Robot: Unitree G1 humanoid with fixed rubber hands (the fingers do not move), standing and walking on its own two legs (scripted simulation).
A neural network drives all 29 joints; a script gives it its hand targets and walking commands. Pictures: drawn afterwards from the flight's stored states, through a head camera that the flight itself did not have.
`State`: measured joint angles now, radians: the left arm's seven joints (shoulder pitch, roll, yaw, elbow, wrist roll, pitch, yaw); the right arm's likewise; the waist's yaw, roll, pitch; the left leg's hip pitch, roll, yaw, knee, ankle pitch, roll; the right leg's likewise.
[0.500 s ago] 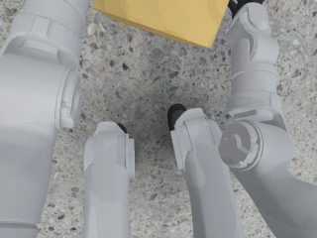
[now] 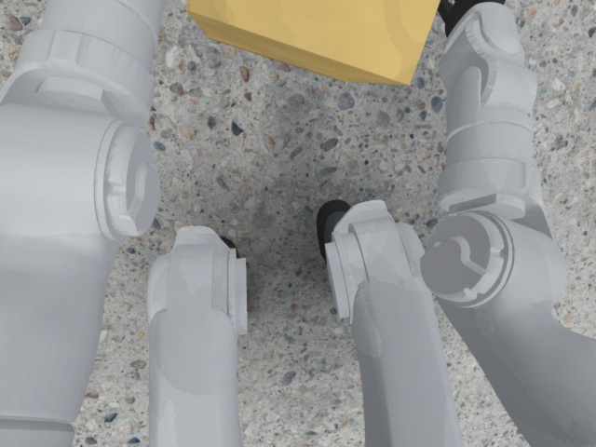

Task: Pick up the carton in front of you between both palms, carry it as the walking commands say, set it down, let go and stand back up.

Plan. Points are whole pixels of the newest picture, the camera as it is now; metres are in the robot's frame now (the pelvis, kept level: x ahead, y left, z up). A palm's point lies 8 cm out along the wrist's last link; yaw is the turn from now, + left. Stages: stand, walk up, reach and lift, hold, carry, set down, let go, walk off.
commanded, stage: set down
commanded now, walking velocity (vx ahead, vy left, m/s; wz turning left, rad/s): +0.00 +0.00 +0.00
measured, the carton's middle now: out of the picture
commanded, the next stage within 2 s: let go in 1.90 s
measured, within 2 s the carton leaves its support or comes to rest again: rests again in 0.02 s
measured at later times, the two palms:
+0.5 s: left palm out of the picture +0.60 +0.09 -0.19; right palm out of the picture +0.52 -0.21 -0.17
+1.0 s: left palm out of the picture +0.62 +0.12 -0.15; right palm (505, 8) +0.51 -0.23 -0.16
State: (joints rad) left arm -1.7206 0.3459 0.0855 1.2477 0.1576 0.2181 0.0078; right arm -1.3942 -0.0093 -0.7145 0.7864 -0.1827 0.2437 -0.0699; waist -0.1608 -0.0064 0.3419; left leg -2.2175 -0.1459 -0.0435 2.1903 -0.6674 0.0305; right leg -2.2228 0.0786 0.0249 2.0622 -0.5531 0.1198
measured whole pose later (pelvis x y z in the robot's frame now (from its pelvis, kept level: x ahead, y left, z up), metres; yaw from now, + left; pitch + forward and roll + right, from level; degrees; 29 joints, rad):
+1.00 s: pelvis -0.02 -0.02 -0.01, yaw +0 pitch +34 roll -5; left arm -1.82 0.61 -0.25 1.22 -0.18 0.20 -0.04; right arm -1.47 -0.17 -0.37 0.94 0.20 0.15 -0.20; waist -0.18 -0.04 0.48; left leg -2.19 -0.02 -0.03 2.24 -0.64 0.05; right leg -2.21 0.02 -0.06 2.11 -0.50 0.03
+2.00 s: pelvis +0.02 -0.01 +0.24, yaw +3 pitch +46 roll -3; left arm -1.46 0.46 0.15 1.09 0.13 0.28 -0.13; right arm -1.05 -0.01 -0.50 0.57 -0.05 0.28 -0.13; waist -0.20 0.04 0.02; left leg -1.62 -0.06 -0.04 1.19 -0.38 0.03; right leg -1.63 0.02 0.01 1.10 -0.28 0.03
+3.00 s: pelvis +0.13 -0.01 +0.38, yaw +2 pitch +3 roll -1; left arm 0.18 0.20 0.05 0.48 0.01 0.05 -0.02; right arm 0.22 -0.21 -0.03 0.43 0.02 0.06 0.07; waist -0.02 0.00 0.04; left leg -0.19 -0.03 -0.04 0.45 -0.31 0.02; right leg -0.24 0.03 0.05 0.44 -0.24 0.00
